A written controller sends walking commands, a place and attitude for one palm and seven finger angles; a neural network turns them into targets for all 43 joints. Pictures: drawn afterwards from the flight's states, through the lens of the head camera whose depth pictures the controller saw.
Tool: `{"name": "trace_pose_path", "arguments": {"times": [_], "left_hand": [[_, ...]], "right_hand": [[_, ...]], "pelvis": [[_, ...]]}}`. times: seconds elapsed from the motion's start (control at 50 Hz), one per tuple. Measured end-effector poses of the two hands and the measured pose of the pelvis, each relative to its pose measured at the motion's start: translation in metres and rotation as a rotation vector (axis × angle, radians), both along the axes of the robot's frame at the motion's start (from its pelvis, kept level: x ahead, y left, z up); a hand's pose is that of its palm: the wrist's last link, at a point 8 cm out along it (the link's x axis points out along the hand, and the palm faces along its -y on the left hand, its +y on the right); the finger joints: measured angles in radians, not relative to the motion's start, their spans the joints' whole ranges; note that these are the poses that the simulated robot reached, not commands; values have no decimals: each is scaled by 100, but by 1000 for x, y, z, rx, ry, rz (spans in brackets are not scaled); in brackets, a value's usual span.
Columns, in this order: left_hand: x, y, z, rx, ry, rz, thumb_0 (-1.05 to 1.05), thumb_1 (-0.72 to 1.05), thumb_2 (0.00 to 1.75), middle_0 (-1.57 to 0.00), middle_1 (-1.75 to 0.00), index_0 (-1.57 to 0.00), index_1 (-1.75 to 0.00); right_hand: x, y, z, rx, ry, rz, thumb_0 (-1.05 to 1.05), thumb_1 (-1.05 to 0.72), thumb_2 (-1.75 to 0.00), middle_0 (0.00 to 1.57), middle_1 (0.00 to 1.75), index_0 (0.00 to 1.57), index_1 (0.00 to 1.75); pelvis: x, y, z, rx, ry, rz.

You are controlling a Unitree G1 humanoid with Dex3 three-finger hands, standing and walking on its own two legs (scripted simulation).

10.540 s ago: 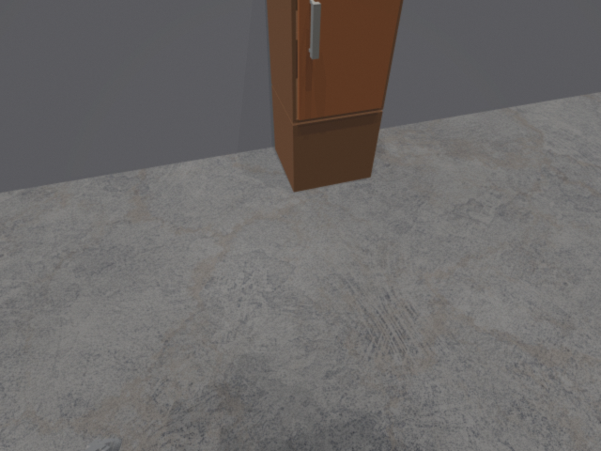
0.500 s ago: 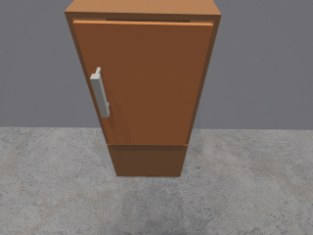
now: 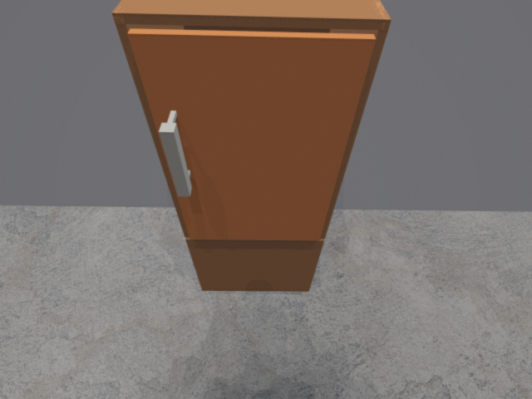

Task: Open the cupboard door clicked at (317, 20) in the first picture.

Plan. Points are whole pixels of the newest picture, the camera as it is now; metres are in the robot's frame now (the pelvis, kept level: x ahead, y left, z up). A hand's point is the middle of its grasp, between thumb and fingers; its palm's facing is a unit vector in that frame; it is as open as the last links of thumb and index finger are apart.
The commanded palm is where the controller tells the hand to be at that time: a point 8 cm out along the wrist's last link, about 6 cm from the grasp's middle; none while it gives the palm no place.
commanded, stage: come to a stop and stand still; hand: left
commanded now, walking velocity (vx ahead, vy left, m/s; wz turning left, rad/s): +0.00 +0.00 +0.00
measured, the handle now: (179, 155) +0.55 +0.21 +0.02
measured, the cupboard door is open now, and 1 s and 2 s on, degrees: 0 0 0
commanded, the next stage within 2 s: look again from close up in 0.88 s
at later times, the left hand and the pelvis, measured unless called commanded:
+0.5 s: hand out of the picture -0.02 +0.12 -0.17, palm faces +0.03 -0.98 -0.21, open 7.4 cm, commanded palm none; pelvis -0.02 -0.05 +0.00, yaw +1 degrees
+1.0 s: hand out of the picture +0.00 +0.11 -0.17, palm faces +0.06 -0.98 -0.18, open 7.4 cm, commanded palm none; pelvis +0.01 -0.05 +0.00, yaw +1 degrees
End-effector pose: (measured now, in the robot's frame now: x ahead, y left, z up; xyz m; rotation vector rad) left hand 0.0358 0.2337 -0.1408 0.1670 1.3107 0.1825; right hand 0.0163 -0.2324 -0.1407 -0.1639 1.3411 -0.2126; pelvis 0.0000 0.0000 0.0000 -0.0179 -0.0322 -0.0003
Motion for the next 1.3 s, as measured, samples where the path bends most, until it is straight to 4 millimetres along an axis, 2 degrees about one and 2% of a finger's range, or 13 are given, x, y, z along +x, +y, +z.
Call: {"name": "trace_pose_path", "arguments": {"times": [0.08,0.26,0.48,0.58,0.66,0.76,1.02,1.3], "left_hand": [[-1,-11,-10,17,-49,-38,0,91,90,-20,-30,-19,-30],[-16,-36,4,11,-81,-34,1,92,90,-20,-30,-20,-30],[-56,-60,3,-16,29,-2,1,91,90,-20,-30,-20,-30],[-63,-71,1,-39,66,14,1,91,90,-20,-30,-20,-30],[-64,-77,-1,-54,84,21,1,91,90,-20,-30,-20,-30],[-61,-79,-4,-62,93,27,1,91,90,-20,-30,-20,-30],[-45,-70,-3,-50,81,37,1,91,90,-20,-30,-19,-30],[-29,-61,-3,-39,73,29,1,91,90,-20,-30,-19,-30]], "right_hand": [[2,-15,-10,20,-45,7,1,-91,-90,20,30,20,30],[-5,-25,-12,66,-91,39,1,-92,-90,20,30,20,30],[-44,-34,-12,94,31,37,1,-91,-90,19,30,20,30],[-59,-31,-11,102,100,31,1,-91,-90,19,30,20,30],[-64,-28,-9,107,131,27,1,-91,-90,19,30,20,30],[-57,-24,-8,108,132,25,1,-90,-90,19,30,20,30],[-18,-21,-9,94,77,49,1,-92,-90,20,30,20,30],[-1,-25,-6,72,60,53,1,-91,-90,20,30,20,30]], "pelvis": [[-8,-13,-13,18,2,0],[-16,-32,-7,24,-19,12],[-17,-49,-2,29,-1,18],[-14,-53,0,28,2,23],[-10,-54,1,27,5,26],[-5,-54,1,26,5,26],[8,-49,1,26,8,26],[18,-45,2,28,9,22]]}}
